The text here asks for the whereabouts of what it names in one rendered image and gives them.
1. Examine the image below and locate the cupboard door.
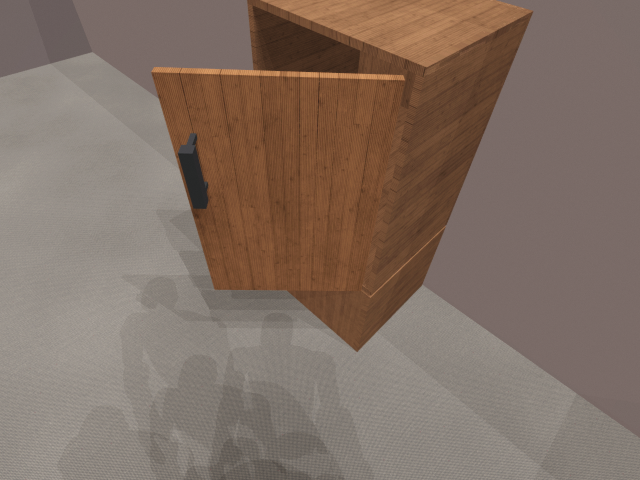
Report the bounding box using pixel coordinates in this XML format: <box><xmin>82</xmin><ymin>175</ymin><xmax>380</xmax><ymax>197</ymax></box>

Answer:
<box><xmin>151</xmin><ymin>67</ymin><xmax>405</xmax><ymax>291</ymax></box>

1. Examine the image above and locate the handle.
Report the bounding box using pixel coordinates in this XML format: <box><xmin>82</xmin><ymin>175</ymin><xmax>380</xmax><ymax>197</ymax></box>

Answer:
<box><xmin>178</xmin><ymin>133</ymin><xmax>209</xmax><ymax>209</ymax></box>

